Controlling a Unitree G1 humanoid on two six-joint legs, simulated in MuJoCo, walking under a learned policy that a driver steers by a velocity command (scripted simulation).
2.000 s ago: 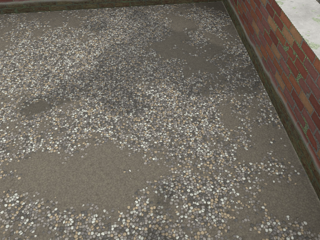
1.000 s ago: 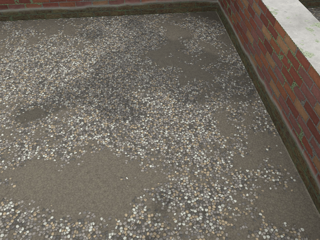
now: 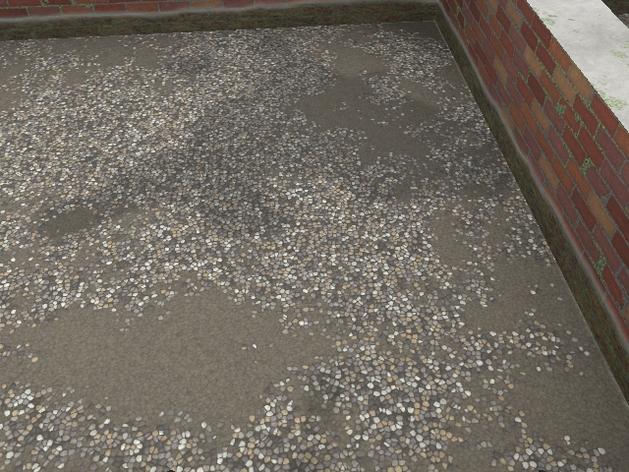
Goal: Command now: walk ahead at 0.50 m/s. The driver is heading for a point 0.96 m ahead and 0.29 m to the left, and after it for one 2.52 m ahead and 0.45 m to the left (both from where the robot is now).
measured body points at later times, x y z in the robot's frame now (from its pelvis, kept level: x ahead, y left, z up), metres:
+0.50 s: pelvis +0.00 -0.01 +0.00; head -0.01 -0.01 +0.45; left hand +0.19 +0.19 -0.08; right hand +0.21 -0.20 -0.08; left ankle -0.01 +0.12 -0.72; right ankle -0.02 -0.08 -0.72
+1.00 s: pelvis +0.00 -0.01 +0.00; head -0.01 -0.01 +0.45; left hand +0.19 +0.18 -0.08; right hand +0.21 -0.20 -0.08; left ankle -0.01 +0.12 -0.72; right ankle -0.02 -0.08 -0.72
